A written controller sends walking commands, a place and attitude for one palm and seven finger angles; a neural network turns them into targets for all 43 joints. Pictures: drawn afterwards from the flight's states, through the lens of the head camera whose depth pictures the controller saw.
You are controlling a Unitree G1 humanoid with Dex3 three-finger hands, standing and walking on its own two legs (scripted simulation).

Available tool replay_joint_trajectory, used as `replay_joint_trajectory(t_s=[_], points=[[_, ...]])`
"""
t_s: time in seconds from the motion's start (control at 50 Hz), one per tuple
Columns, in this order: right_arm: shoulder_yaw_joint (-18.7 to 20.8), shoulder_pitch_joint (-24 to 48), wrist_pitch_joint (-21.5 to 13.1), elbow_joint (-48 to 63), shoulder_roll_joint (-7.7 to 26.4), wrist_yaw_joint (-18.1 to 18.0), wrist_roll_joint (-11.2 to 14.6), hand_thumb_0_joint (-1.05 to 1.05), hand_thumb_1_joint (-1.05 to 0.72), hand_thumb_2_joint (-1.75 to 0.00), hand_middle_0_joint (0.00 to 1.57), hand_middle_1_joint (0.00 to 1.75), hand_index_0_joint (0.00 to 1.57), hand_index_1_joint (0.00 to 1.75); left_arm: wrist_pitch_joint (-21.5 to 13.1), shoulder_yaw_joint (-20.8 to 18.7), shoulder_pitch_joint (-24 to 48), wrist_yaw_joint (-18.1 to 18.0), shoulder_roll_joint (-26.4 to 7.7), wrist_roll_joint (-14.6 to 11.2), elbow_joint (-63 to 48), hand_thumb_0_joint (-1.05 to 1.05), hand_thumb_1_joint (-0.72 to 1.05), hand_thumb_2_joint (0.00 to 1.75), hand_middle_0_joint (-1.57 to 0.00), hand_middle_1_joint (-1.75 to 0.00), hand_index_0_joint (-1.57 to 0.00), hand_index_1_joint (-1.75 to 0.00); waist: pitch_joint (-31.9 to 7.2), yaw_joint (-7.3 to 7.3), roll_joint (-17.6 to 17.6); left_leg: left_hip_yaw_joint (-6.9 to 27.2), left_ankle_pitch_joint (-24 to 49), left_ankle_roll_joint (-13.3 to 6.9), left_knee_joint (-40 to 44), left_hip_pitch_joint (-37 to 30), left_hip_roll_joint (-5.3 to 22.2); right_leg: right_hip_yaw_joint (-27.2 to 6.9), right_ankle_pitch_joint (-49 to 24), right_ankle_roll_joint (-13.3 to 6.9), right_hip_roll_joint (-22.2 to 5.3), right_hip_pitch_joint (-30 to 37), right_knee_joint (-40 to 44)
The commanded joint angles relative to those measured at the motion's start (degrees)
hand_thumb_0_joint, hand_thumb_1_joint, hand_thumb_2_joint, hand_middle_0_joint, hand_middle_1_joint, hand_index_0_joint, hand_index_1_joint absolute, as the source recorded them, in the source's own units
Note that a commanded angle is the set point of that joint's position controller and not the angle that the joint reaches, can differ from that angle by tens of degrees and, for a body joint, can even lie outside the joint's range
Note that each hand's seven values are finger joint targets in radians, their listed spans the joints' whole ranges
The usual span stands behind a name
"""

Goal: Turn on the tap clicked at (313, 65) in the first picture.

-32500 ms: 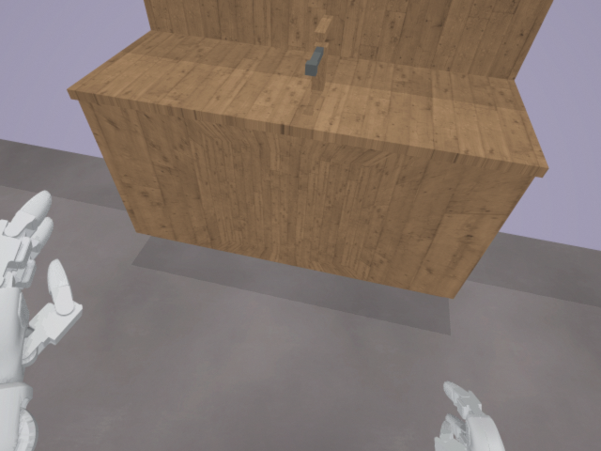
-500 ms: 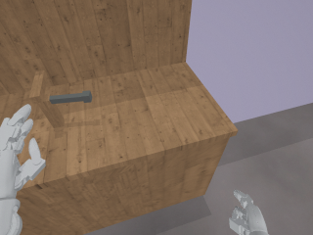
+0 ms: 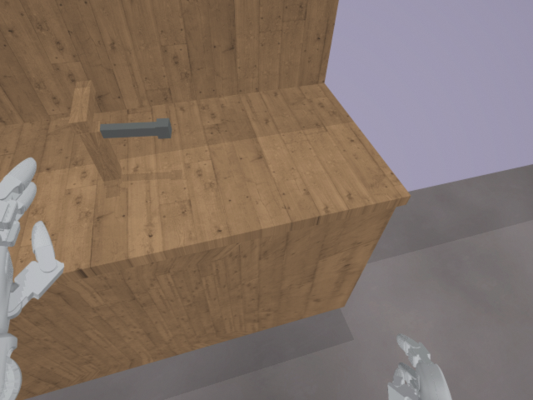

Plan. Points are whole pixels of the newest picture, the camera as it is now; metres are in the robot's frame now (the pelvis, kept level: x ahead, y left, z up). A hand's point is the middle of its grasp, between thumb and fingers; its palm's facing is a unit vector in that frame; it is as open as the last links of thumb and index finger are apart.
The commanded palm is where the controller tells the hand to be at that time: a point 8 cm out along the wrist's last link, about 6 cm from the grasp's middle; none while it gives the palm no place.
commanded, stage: step back with the hand held close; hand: left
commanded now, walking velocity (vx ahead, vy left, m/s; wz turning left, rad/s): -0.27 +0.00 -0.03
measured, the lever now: (163, 128) +0.57 +0.24 +0.08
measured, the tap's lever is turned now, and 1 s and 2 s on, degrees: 80 80 80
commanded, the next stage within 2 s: stop stepping back and stand still in 0.54 s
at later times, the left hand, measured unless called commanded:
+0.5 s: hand (28, 345) +0.14 +0.23 +0.17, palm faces +0.39 -0.85 -0.35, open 7.4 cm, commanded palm +0.08 +0.26 +0.19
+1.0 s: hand out of the picture -0.01 +0.22 +0.17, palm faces +0.43 -0.81 -0.40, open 7.4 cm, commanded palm -0.06 +0.26 +0.19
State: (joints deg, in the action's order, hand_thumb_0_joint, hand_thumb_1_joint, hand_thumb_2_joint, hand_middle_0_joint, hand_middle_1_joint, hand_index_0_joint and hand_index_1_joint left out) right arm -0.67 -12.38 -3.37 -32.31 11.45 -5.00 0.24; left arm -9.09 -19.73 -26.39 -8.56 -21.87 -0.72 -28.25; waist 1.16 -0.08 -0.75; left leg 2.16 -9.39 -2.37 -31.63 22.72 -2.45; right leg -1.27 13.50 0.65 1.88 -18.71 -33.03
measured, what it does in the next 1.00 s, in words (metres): walks backwards: right foot, then left foot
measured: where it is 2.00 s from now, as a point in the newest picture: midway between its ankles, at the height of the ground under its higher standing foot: outside the picture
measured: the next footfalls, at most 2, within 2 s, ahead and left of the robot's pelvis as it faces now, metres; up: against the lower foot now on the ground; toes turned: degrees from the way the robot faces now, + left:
right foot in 0.54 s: -0.08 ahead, -0.14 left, +0.00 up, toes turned +0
left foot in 0.82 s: -0.19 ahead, +0.11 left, +0.00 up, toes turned +4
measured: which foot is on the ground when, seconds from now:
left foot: down 0.00-0.56, up 0.58-0.80, down 0.82-1.00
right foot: down 0.00-0.26, up 0.28-0.52, down 0.54-1.00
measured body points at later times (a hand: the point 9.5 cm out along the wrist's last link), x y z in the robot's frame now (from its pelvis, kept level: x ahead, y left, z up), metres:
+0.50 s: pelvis -0.09 -0.01 +0.00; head -0.06 +0.00 +0.45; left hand +0.11 +0.27 +0.19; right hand +0.11 -0.22 -0.07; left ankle +0.03 +0.10 -0.73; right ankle -0.11 -0.14 -0.71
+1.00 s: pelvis -0.21 -0.03 +0.00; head -0.22 -0.03 +0.45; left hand -0.04 +0.26 +0.19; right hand -0.07 -0.28 -0.09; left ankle -0.23 +0.11 -0.73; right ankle -0.14 -0.11 -0.73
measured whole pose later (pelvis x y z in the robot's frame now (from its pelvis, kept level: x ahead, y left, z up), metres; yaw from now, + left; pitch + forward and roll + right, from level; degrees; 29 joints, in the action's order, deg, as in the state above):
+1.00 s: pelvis -0.21 -0.03 +0.00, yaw +2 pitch -3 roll +0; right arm 1.2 -16.2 -6.7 -36.5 12.7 -3.4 1.2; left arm -7.9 -20.3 -28.8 -9.0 -21.4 -2.4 -29.0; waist 0.8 1.8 0.4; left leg 0.6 -22.6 0.1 -36.4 13.0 1.3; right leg 2.4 12.3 -1.6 1.6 -19.7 -33.8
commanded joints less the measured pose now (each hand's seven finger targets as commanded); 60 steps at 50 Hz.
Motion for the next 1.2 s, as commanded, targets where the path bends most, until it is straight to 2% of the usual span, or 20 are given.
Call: replay_joint_trajectory(t_s=[0.0, 0.12, 0.2, 0.26, 0.32, 0.48, 0.52, 0.56, 0.64, 0.74, 0.8, 0.84, 0.92, 0.94, 0.98, 1.02, 1.12, 1.14, 1.16, 1.18], points=[[2.81, 6.77, -3.23, 8.34, 7.86, 0.01, -0.61, 0.00, -0.90, -0.90, 0.20, 0.30, 0.20, 0.30, -4.15, -5.82, 1.23, -0.51, -7.26, -0.30, -11.68, 0.00, 0.90, 0.90, -0.20, -0.30, -0.20, -0.30, -4.66, -0.60, -5.10, 11.02, -18.31, -2.51, 12.66, 7.35, 10.50, -2.78, -4.88, -1.00, -1.98, 9.47, 4.35], [3.46, 5.82, -2.14, 7.18, 6.18, 0.69, 0.20, 0.00, -0.90, -0.90, 0.20, 0.30, 0.20, 0.30, -3.56, -5.32, 0.90, -1.40, -9.14, -2.08, -15.72, 0.00, 0.90, 0.90, -0.20, -0.30, -0.20, -0.30, -9.84, 0.85, 6.92, 0.78, -5.64, 3.06, -14.27, -6.88, 3.39, -12.27, -19.96, -9.32, -18.34, -4.06, 12.71], [3.55, 7.66, -1.46, 7.74, 6.71, -0.08, 0.14, 0.00, -0.90, -0.90, 0.20, 0.30, 0.20, 0.30, -4.11, -8.52, -0.51, -1.51, -11.05, -2.33, -16.75, 0.00, 0.90, 0.90, -0.20, -0.30, -0.20, -0.30, -8.82, 0.03, -1.83, 4.84, 8.58, 0.92, 3.19, -5.91, 9.44, -5.35, -19.00, -3.39, -9.79, -0.96, 3.80], [3.71, 7.17, -2.94, 8.10, 6.72, 0.20, -1.11, 0.00, -0.90, -0.90, 0.20, 0.30, 0.20, 0.30, -4.67, -8.78, 0.13, -1.17, -10.85, -2.21, -19.98, 0.00, 0.90, 0.90, -0.20, -0.30, -0.20, -0.30, -14.55, -0.53, -14.79, 16.11, 19.96, -2.92, 14.34, -10.09, 19.20, -1.36, 12.38, 0.14, -0.28, -3.48, -16.46], [4.07, 4.45, -4.87, 5.20, 6.55, 0.96, -1.05, 0.00, -0.90, -0.90, 0.20, 0.30, 0.20, 0.30, -3.31, -5.74, 1.64, -1.47, -7.43, -2.39, -16.69, 0.00, 0.90, 0.90, -0.20, -0.30, -0.20, -0.30, -12.69, -0.49, -7.11, 12.76, 25.98, -5.61, 11.14, -16.96, 20.06, -3.97, 14.30, 0.31, -0.84, -10.57, -20.97], [3.11, 8.12, -3.93, 6.71, 7.81, 1.20, -0.86, 0.00, -0.90, -0.90, 0.20, 0.30, 0.20, 0.30, -0.83, -5.97, 2.89, -0.80, -9.24, -1.77, -15.87, 0.00, 0.90, 0.90, -0.20, -0.30, -0.20, -0.30, -8.87, -1.44, -11.78, 6.72, -13.92, -1.14, 16.03, -2.83, 13.73, 1.74, 2.50, -0.95, 0.98, 6.72, 7.36], [2.96, 8.23, -2.99, 6.83, 6.56, 1.37, -0.73, 0.00, -0.90, -0.90, 0.20, 0.30, 0.20, 0.30, -2.42, -6.10, 3.85, -0.17, -10.10, -1.97, -17.61, 0.00, 0.90, 0.90, -0.20, -0.30, -0.20, -0.30, -8.24, -1.14, -3.13, 0.19, -16.81, 2.82, 0.66, -3.35, 8.06, -3.05, -3.36, -4.74, -6.37, 2.75, 18.50], [4.33, 7.30, -3.31, 6.93, 6.27, 0.96, 0.81, 0.00, -0.90, -0.90, 0.20, 0.30, 0.20, 0.30, -2.62, -6.14, 0.59, -0.23, -10.49, -2.63, -15.82, 0.00, 0.90, 0.90, -0.20, -0.30, -0.20, -0.30, -9.46, -2.03, 18.48, -2.74, -19.61, 5.67, -34.62, -0.89, -0.73, -17.21, -13.39, -12.57, -21.90, -7.94, 22.32], [1.49, 9.31, -2.02, 7.34, 3.01, 0.71, 0.05, 0.00, -0.90, -0.90, 0.20, 0.30, 0.20, 0.30, -3.23, -8.13, 0.00, -0.51, -10.16, -2.66, -13.51, 0.00, 0.90, 0.90, -0.20, -0.30, -0.20, -0.30, -9.80, 1.25, 5.82, -0.01, -18.32, 4.85, -33.31, 5.16, 4.39, -8.32, -35.35, -9.31, -18.48, 2.58, 10.46], [3.69, 4.27, -3.49, 7.53, 6.61, -0.09, 0.76, 0.00, -0.90, -0.90, 0.20, 0.30, 0.20, 0.30, -2.60, -7.96, -0.75, -2.27, -8.79, -1.89, -13.49, 0.00, 0.90, 0.90, -0.20, -0.30, -0.20, -0.30, -12.20, 1.78, 5.45, -3.35, -9.07, 1.11, 5.37, -9.78, 3.58, -9.12, -10.28, -5.33, -15.00, 4.99, 7.35], [5.30, 3.76, -5.29, 9.04, 9.76, 0.10, 1.52, 0.00, -0.90, -0.90, 0.20, 0.30, 0.20, 0.30, -2.71, -7.05, -0.49, -2.22, -9.44, -2.84, -19.55, 0.00, 0.90, 0.90, -0.20, -0.30, -0.20, -0.30, -9.83, 0.62, -15.25, 8.01, 16.06, -3.77, 12.45, -19.56, 16.96, 1.71, 4.05, -0.21, -2.28, -4.08, -10.50], [4.22, 3.71, -6.45, 6.96, 7.26, 0.71, 0.80, 0.00, -0.90, -0.90, 0.20, 0.30, 0.20, 0.30, -2.41, -7.02, -0.72, -2.08, -9.17, -2.22, -18.50, 0.00, 0.90, 0.90, -0.20, -0.30, -0.20, -0.30, -4.71, 2.20, -17.20, 12.15, 14.50, -6.03, 13.19, -13.62, 16.82, 1.31, 12.38, 0.56, -1.97, -8.77, -14.18], [4.05, 4.60, -6.49, 4.16, 9.06, 1.52, 0.87, 0.00, -0.90, -0.90, 0.20, 0.30, 0.20, 0.30, -2.05, -5.85, 0.99, -1.62, -7.15, -1.77, -11.57, 0.00, 0.90, 0.90, -0.20, -0.30, -0.20, -0.30, -2.04, 0.18, -5.41, 4.68, -12.52, -3.62, 8.04, -0.41, 12.62, 3.88, 3.42, 0.10, -0.83, 10.11, 4.89], [4.24, 5.46, -6.06, 4.34, 9.11, 1.45, 0.63, 0.00, -0.90, -0.90, 0.20, 0.30, 0.20, 0.30, -2.10, -5.40, 2.95, -1.40, -7.22, -1.43, -10.39, 0.00, 0.90, 0.90, -0.20, -0.30, -0.20, -0.30, -0.66, 0.23, -0.86, 2.37, -22.14, -2.62, 2.73, 4.29, 9.22, 0.36, 4.99, -1.02, -2.73, 12.73, 9.84], [5.41, 5.29, -5.06, 4.86, 8.54, 1.36, 0.71, 0.00, -0.90, -0.90, 0.20, 0.30, 0.20, 0.30, -1.57, -4.61, 3.71, -0.60, -7.43, -1.02, -8.24, 0.00, 0.90, 0.90, -0.20, -0.30, -0.20, -0.30, -0.78, 0.27, 15.73, -3.84, -24.09, 0.15, -23.55, 4.76, 0.44, -27.80, 35.13, -7.96, -17.52, 1.26, 25.47], [3.70, 4.35, -4.74, 1.81, 6.74, 1.65, 0.27, 0.00, -0.90, -0.90, 0.20, 0.30, 0.20, 0.30, -1.69, -5.11, 9.13, -0.08, -9.07, -1.66, -8.83, 0.00, 0.90, 0.90, -0.20, -0.30, -0.20, -0.30, -2.05, 3.00, 10.59, -1.57, -16.86, 0.61, -30.68, 0.29, 3.50, -24.49, 30.78, -10.30, -18.49, -6.69, 23.61], [1.85, 4.96, -4.76, 3.43, 6.62, -0.04, -0.40, 0.00, -0.90, -0.90, 0.20, 0.30, 0.20, 0.30, -0.96, -4.93, 7.57, -1.33, -8.87, -1.79, -12.32, 0.00, 0.90, 0.90, -0.20, -0.30, -0.20, -0.30, -4.42, 2.50, -0.70, -3.88, -22.23, -1.62, 5.66, -15.70, 3.98, -5.51, 26.91, -5.39, -8.35, -12.20, 7.27], [2.33, 4.91, -5.19, 4.18, 8.62, 0.08, -0.73, 0.00, -0.90, -0.90, 0.20, 0.30, 0.20, 0.30, -1.44, -5.15, 9.06, -1.67, -8.40, -1.94, -14.77, 0.00, 0.90, 0.90, -0.20, -0.30, -0.20, -0.30, -3.02, 2.52, -16.06, 13.40, -34.40, -5.58, 17.52, -13.85, 12.85, 0.50, 20.34, -2.34, 0.03, -13.69, -10.61], [2.66, 5.22, -5.94, 5.02, 8.19, 0.45, -0.17, 0.00, -0.90, -0.90, 0.20, 0.30, 0.20, 0.30, -1.47, -6.31, 10.73, -1.87, -9.83, -0.71, -16.42, 0.00, 0.90, 0.90, -0.20, -0.30, -0.20, -0.30, -3.77, 1.58, -21.06, 19.02, -34.69, -9.94, 23.98, -6.28, 20.61, 3.69, 14.00, -0.08, 2.95, -12.03, -31.97], [3.27, 4.73, -5.96, 4.48, 6.88, 0.86, -0.24, 0.00, -0.90, -0.90, 0.20, 0.30, 0.20, 0.30, -1.88, -8.81, 10.71, -1.72, -12.51, -0.67, -13.64, 0.00, 0.90, 0.90, -0.20, -0.30, -0.20, -0.30, -3.20, 1.21, -15.72, 21.28, -33.70, -11.31, 24.11, -0.43, 21.93, -0.28, 11.54, -0.08, 0.95, -11.70, -42.39]])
